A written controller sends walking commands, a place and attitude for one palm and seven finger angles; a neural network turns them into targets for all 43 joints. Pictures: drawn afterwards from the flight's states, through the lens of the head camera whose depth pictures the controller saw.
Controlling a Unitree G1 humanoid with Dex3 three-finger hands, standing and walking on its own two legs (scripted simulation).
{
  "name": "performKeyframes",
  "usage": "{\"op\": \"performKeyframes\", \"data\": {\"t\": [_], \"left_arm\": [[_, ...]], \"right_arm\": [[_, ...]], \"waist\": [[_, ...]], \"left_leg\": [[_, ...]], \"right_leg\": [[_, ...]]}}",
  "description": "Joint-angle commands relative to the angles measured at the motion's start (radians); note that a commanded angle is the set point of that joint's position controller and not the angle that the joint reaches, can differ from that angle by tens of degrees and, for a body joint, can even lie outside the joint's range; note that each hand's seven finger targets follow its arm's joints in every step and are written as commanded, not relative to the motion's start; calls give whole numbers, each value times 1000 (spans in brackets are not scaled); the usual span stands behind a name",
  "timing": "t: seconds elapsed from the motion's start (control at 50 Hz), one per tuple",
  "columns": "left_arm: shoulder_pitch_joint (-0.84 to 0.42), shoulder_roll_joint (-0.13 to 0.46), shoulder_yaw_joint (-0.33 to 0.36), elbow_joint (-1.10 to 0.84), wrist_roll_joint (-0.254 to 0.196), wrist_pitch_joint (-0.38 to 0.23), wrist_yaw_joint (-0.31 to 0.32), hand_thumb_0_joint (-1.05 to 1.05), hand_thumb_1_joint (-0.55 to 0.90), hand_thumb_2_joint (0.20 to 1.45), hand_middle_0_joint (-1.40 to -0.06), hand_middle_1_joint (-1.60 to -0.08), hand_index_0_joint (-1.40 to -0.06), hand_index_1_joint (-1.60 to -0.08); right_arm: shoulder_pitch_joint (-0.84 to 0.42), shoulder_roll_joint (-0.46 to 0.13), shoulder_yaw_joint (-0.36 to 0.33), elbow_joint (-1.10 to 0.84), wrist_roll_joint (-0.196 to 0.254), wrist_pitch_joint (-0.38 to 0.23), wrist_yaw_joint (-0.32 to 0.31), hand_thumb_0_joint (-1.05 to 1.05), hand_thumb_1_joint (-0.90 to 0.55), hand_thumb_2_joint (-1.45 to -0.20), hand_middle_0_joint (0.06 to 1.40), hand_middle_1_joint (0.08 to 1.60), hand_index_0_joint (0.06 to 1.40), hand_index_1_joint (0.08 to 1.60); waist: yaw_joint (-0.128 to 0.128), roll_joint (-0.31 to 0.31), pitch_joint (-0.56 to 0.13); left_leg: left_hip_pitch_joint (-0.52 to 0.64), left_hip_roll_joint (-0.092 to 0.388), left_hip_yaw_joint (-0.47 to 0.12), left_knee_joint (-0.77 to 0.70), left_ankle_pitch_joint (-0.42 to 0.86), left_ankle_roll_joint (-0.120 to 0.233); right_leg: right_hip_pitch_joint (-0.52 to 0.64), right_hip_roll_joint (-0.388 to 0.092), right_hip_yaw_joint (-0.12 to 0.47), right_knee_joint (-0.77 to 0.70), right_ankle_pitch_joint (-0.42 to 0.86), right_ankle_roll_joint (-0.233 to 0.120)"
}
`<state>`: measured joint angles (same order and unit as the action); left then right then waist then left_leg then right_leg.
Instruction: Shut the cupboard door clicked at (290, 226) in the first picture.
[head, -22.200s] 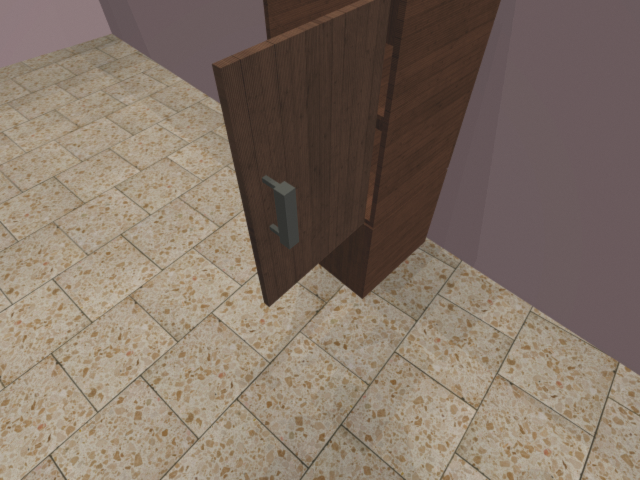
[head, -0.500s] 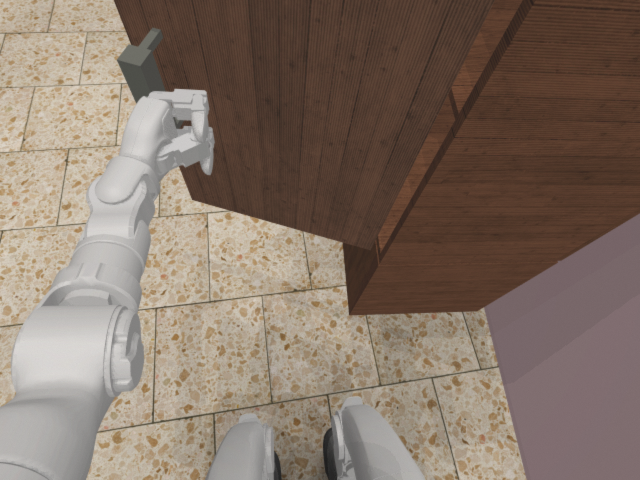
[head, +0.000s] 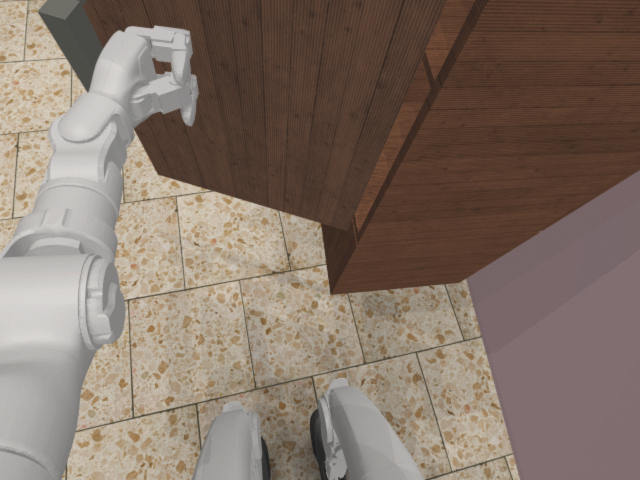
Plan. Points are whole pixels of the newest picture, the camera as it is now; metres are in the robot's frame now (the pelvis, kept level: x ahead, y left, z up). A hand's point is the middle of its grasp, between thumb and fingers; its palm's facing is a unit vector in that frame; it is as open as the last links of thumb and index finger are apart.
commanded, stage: push the door shut along its arc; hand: left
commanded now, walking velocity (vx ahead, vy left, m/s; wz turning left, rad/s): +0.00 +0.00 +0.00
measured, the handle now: (102, 53) +0.60 +0.17 +0.08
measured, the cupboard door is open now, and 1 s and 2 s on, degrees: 68 61 61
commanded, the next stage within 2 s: pull the fist back off the door in 0.14 s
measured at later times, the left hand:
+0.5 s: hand (214, 74) +0.57 +0.05 +0.08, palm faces +0.04 -1.00 -0.04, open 3.2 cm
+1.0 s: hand (221, 135) +0.49 +0.05 +0.08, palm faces +0.02 -1.00 -0.02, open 3.1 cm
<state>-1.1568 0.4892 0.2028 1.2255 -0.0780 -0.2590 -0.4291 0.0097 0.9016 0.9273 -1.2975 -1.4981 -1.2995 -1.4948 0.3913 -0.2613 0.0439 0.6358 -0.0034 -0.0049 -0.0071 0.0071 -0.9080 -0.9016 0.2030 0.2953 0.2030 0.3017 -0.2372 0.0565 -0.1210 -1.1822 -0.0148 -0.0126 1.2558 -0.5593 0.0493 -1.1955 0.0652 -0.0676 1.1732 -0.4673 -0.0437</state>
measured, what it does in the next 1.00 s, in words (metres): stands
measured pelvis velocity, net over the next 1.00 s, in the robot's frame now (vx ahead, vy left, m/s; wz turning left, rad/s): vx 0.01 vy -0.02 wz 0.02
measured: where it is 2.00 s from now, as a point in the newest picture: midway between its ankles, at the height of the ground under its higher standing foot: outside the picture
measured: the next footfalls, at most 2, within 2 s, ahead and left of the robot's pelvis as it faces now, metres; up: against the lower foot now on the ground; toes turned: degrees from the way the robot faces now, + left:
none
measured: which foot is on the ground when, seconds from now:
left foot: down 0.00-1.00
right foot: down 0.00-1.00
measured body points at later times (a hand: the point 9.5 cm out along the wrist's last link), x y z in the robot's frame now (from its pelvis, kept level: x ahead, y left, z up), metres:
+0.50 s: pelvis +0.00 +0.00 +0.00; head +0.17 +0.00 +0.42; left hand +0.56 +0.10 +0.09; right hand -0.03 -0.25 -0.12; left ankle +0.01 +0.09 -0.63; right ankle +0.04 -0.10 -0.63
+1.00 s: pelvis +0.01 -0.02 +0.03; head +0.13 -0.01 +0.46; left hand +0.48 +0.10 +0.08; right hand +0.03 -0.29 -0.10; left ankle +0.01 +0.09 -0.63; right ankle +0.04 -0.10 -0.63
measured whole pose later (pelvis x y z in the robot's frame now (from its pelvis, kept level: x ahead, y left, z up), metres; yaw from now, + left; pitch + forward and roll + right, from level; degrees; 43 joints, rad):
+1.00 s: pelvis +0.01 -0.02 +0.03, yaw +1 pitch +23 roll -1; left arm -0.82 0.13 0.14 1.07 -0.01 -0.52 0.16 0.02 0.90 0.90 -1.30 -1.50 -1.30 -1.50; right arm 0.37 -0.27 -0.04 0.65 -0.05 0.04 0.08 0.01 -0.91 -0.90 0.20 0.29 0.20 0.30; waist -0.15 0.03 -0.14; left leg -1.00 -0.03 -0.01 1.12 -0.52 0.02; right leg -1.03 0.06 -0.05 1.08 -0.45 -0.06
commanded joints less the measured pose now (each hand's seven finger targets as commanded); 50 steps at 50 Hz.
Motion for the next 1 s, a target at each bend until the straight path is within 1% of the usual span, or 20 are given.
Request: {"op": "performKeyframes", "data": {"t": [0.0,0.06,0.1,0.18,0.22,0.24,0.26,0.28,0.32,0.34,0.38,0.44,0.46,0.52,0.6,0.68,0.76,0.78,0.88,0.98], "left_arm": [[-602,100,-19,-196,-25,-41,-25,0,900,900,-1300,-1500,-1300,-1500],[-641,125,-6,-152,-25,-26,-30,0,900,900,-1300,-1500,-1300,-1500],[-686,107,-23,-155,-26,-28,-39,0,900,900,-1300,-1500,-1300,-1500],[-724,133,-12,-149,-23,-25,-50,0,900,900,-1300,-1500,-1300,-1500],[-751,100,-41,-164,-18,-20,-52,0,900,900,-1300,-1500,-1300,-1500],[-689,162,179,-120,-81,9,143,0,900,900,-1300,-1500,-1300,-1500],[-652,97,126,-117,-52,13,238,0,900,900,-1300,-1500,-1300,-1500],[-628,59,144,-132,-46,0,314,0,900,900,-1300,-1500,-1300,-1500],[-603,-33,125,-216,-13,-56,471,0,900,900,-1300,-1500,-1300,-1500],[-590,-47,122,-264,22,-102,550,0,900,900,-1300,-1500,-1300,-1500],[-590,-101,43,-296,126,-183,642,0,900,900,-1300,-1500,-1300,-1500],[-535,-92,14,-249,176,-202,637,0,900,900,-1300,-1500,-1300,-1500],[-529,-91,17,-222,171,-193,625,0,900,900,-1300,-1500,-1300,-1500],[-499,15,128,-178,134,-184,617,0,900,900,-1300,-1500,-1300,-1500],[-395,25,159,-245,118,-262,621,0,900,900,-1300,-1500,-1300,-1500],[-209,-72,93,-193,129,-284,598,0,900,900,-1300,-1500,-1300,-1500],[-150,-169,31,-265,78,-273,567,0,900,900,-1300,-1500,-1300,-1500],[-180,-214,-10,-305,66,-281,562,0,900,900,-1300,-1500,-1300,-1500],[-212,-277,-79,-411,61,-331,576,0,900,900,-1300,-1500,-1300,-1500],[-153,-281,-90,-405,87,-345,613,0,900,900,-1300,-1500,-1300,-1500]], "right_arm": [[196,-195,-65,-16,4,-31,-20,0,-900,-900,200,300,200,300],[198,-198,-61,0,0,-44,-27,0,-900,-900,200,300,200,300],[195,-198,-58,7,-3,-55,-29,0,-900,-900,200,300,200,300],[197,-202,-58,20,-6,-73,-33,0,-900,-900,200,300,200,300],[196,-202,-61,29,-10,-81,-32,0,-900,-900,200,300,200,300],[259,-178,-50,-4,-14,-76,-14,0,-900,-900,200,300,200,300],[250,-171,-49,-10,-23,-73,6,0,-900,-900,200,300,200,300],[270,-168,-57,-15,-34,-69,26,0,-900,-900,200,300,200,300],[270,-162,-74,-26,-61,-55,62,0,-900,-900,200,300,200,300],[272,-160,-81,-28,-76,-51,80,0,-900,-900,200,300,200,300],[283,-157,-98,-15,-96,-39,109,0,-900,-900,200,300,200,300],[290,-169,-114,-3,-88,0,123,0,-900,-900,200,300,200,300],[285,-168,-112,-4,-82,9,120,0,-900,-900,200,300,200,300],[272,-166,-97,-17,-73,27,104,0,-900,-900,200,300,200,300],[242,-146,-93,-44,-74,18,99,0,-900,-900,200,300,200,300],[230,-140,-104,-44,-63,23,105,0,-900,-900,200,300,200,300],[200,-140,-118,-56,-45,32,99,0,-900,-900,200,300,200,300],[195,-136,-119,-57,-45,31,97,0,-900,-900,200,300,200,300],[154,-131,-129,-36,-43,23,84,0,-900,-900,200,300,200,300],[109,-128,-127,-32,-44,27,78,0,-900,-900,200,300,200,300]], "waist": [[-79,122,-583],[-103,81,-548],[-104,136,-574],[-110,155,-599],[-114,203,-632],[-58,192,-619],[-66,204,-615],[-62,165,-626],[-51,187,-661],[-37,179,-684],[-57,168,-702],[-59,100,-680],[-60,82,-653],[-28,40,-597],[14,20,-603],[28,-38,-524],[39,-68,-512],[28,-38,-512],[24,-2,-511],[46,9,-503]], "left_leg": [[461,24,-90,-99,467,4],[376,22,-77,-79,409,14],[406,21,-81,-68,431,11],[397,21,-79,-46,437,13],[446,23,-87,-42,467,8],[388,37,-100,-73,442,-11],[384,40,-104,-86,445,-19],[410,40,-116,-97,467,-22],[454,38,-108,-103,499,-34],[468,38,-105,-97,510,-38],[506,44,-115,-90,566,-43],[471,34,-87,-124,507,-32],[437,27,-75,-137,463,-26],[338,14,-52,-169,368,-18],[316,7,-28,-189,375,-16],[284,2,-5,-209,360,-14],[317,-3,6,-229,337,-16],[351,-3,4,-233,347,-15],[442,-1,-6,-231,353,-17],[466,-2,-11,-237,360,-21]], "right_leg": [[209,-10,50,-135,309,1],[222,-8,60,-142,280,3],[192,-9,57,-127,286,0],[178,-6,56,-110,284,-4],[147,-5,49,-100,291,-5],[181,-10,55,-114,277,-2],[188,-16,59,-111,277,3],[181,-14,47,-105,283,9],[182,-23,47,-110,316,17],[182,-22,43,-105,324,20],[163,-19,33,-93,357,25],[277,-18,46,-135,380,27],[308,-19,52,-151,372,28],[396,-22,72,-178,337,29],[489,-28,90,-181,393,29],[531,-31,103,-202,426,31],[549,-34,105,-233,405,31],[532,-35,101,-233,411,31],[465,-38,84,-230,384,30],[448,-41,74,-215,374,27]]}}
